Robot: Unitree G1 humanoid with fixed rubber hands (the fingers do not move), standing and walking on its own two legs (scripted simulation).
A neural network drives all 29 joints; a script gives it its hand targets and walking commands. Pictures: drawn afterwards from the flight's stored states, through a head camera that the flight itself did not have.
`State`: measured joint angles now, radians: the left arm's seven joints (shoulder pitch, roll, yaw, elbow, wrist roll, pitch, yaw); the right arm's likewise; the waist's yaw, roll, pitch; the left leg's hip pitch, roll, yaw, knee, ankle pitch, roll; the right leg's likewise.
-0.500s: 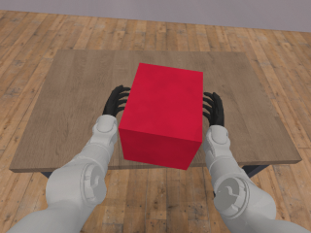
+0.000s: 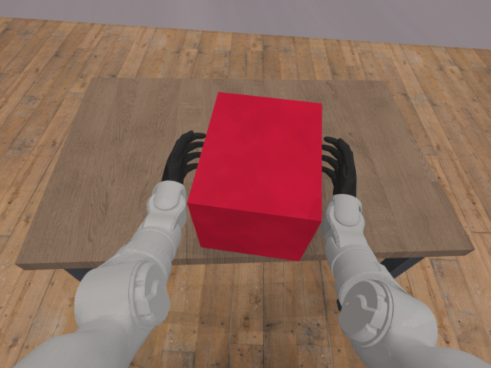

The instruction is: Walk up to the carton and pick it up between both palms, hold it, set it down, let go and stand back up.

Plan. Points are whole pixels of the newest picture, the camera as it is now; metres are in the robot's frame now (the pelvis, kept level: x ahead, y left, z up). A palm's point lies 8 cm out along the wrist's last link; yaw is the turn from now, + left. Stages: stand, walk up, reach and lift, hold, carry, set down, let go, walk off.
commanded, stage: reach and lift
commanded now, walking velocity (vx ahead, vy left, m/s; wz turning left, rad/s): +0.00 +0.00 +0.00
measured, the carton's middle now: (259, 177) +0.44 -0.04 +0.01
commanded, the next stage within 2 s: none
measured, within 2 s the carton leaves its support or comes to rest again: neither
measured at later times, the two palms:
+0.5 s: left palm (178, 179) +0.41 +0.11 +0.06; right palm (349, 182) +0.38 -0.17 +0.08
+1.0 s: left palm (167, 161) +0.39 +0.11 +0.13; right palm (365, 151) +0.38 -0.17 +0.16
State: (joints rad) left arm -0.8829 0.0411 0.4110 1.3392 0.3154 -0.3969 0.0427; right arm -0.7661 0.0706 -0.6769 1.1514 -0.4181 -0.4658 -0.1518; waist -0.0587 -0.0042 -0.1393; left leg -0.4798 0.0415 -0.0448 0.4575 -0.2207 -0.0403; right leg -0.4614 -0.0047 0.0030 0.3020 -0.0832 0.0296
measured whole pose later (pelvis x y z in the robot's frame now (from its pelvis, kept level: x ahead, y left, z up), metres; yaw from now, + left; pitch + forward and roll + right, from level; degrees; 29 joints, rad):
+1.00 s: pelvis -0.02 -0.01 +0.00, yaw +0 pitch +5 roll -1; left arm -0.82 0.02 0.26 1.05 0.14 0.06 0.10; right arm -0.86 -0.06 -0.20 1.08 -0.04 -0.02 -0.20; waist -0.06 0.00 -0.19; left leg -0.32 0.04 -0.04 0.43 -0.20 -0.04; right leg -0.32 -0.01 0.00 0.30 -0.08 0.03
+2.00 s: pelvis -0.02 +0.00 +0.01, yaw +1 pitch -6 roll -1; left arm -0.74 -0.03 0.33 0.49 0.37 0.57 -0.03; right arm -0.87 -0.03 -0.14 0.93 0.01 0.19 -0.20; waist -0.06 -0.05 -0.08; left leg -0.09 0.04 -0.04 0.40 -0.21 -0.04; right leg -0.08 -0.01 0.00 0.26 -0.08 0.03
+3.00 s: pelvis -0.03 +0.00 +0.01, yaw +1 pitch -8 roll -1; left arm -0.71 -0.04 0.33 0.31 0.38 0.70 -0.06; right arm -0.86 -0.03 -0.08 0.78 0.06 0.31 -0.21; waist -0.06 -0.05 -0.06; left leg -0.05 0.04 -0.04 0.40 -0.20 -0.04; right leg -0.04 -0.01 0.00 0.26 -0.08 0.03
